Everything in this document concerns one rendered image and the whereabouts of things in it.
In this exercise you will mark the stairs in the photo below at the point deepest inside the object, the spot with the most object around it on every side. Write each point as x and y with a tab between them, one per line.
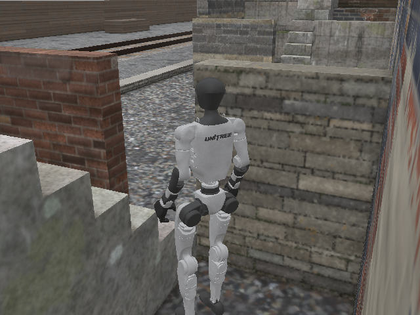
69	248
297	50

